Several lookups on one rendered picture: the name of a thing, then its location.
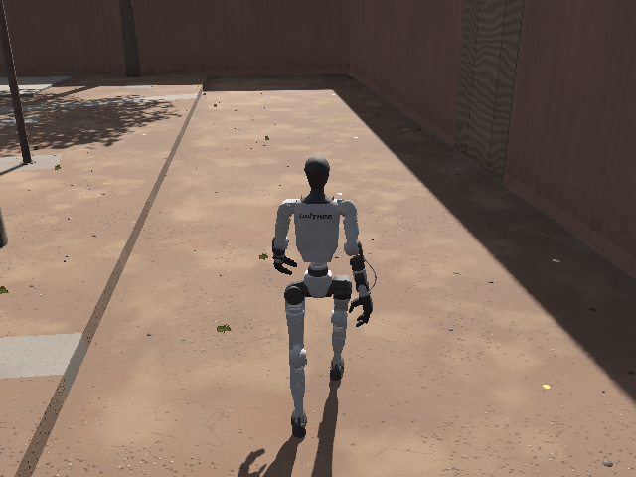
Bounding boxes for robot left upper arm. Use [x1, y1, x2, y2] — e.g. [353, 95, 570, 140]
[273, 199, 297, 250]

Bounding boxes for right robot forearm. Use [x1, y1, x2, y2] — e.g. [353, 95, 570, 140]
[350, 241, 371, 297]

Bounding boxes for left robot forearm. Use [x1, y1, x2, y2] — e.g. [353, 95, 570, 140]
[272, 237, 285, 263]

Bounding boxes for robot right hand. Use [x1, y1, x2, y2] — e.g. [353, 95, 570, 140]
[349, 293, 373, 327]

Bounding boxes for robot right upper arm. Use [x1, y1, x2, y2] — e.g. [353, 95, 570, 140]
[337, 199, 359, 256]

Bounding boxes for robot left foot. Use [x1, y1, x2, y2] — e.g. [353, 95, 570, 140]
[291, 409, 307, 438]

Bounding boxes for robot left hand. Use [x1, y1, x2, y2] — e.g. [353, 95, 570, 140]
[274, 256, 297, 275]

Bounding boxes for robot left thigh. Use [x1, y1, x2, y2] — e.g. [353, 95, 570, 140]
[284, 280, 307, 369]

